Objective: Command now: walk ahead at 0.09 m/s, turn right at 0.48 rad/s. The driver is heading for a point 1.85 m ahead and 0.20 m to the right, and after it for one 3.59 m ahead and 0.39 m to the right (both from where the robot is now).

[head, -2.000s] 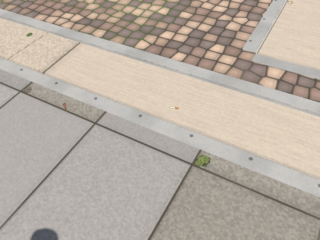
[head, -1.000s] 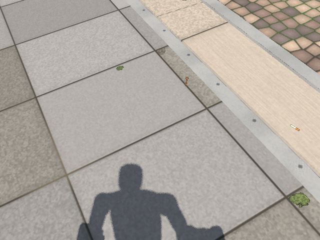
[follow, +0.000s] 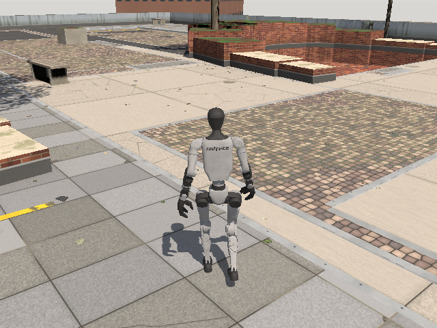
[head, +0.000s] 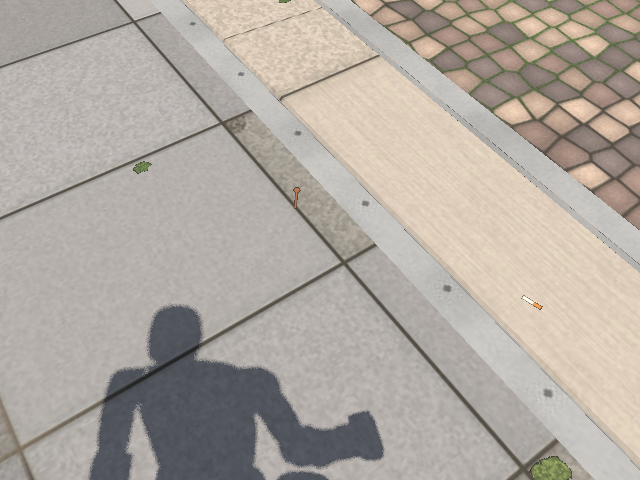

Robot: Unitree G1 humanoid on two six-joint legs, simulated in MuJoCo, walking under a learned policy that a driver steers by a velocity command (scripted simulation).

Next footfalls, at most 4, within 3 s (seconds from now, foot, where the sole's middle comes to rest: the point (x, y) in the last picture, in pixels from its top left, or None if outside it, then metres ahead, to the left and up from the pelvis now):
0.34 right None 0.04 -0.11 -0.76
0.76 left None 0.08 0.08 -0.76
1.10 right None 0.04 -0.14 -0.76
1.54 left None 0.01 0.08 -0.76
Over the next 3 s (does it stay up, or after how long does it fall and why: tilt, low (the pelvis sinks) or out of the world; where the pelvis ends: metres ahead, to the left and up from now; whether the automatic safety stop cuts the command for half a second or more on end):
stays up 0.41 -0.08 0.02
